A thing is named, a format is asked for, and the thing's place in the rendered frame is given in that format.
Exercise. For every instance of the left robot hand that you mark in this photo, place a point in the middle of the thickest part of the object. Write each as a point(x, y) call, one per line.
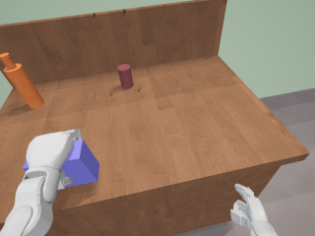
point(52, 150)

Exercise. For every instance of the right robot forearm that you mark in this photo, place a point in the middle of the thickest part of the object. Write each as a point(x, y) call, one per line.
point(261, 227)

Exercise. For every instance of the sponge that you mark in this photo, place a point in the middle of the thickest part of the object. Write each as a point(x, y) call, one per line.
point(81, 165)

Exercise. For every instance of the table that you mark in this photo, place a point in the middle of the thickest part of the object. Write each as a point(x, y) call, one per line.
point(170, 149)

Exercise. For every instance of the left robot forearm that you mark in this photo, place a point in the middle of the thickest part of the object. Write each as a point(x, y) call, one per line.
point(32, 213)

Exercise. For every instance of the right robot hand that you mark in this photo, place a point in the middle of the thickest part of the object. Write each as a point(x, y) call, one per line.
point(244, 213)

